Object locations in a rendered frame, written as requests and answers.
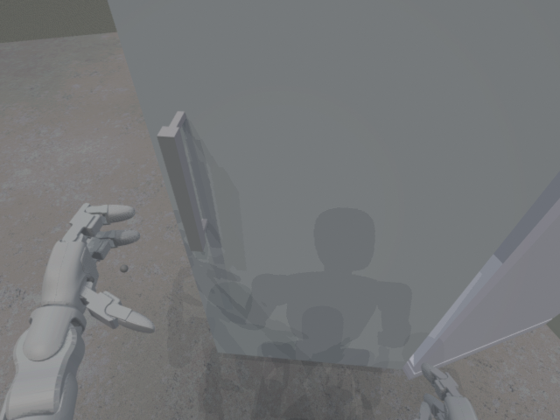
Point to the left robot forearm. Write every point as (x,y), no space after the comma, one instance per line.
(47,356)

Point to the robot right hand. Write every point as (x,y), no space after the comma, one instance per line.
(455,406)

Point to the robot left hand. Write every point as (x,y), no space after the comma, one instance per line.
(73,260)

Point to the fridge door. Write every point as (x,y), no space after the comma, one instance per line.
(358,161)

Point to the handle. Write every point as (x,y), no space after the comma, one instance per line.
(173,151)

